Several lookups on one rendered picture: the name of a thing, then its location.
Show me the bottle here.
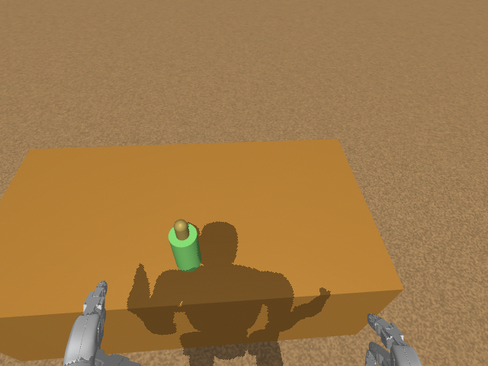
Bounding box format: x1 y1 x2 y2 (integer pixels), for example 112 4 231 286
169 220 201 272

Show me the right robot hand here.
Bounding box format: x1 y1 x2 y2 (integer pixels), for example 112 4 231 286
365 313 422 366

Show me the left robot hand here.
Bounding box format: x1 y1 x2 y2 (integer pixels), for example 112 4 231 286
63 281 141 366

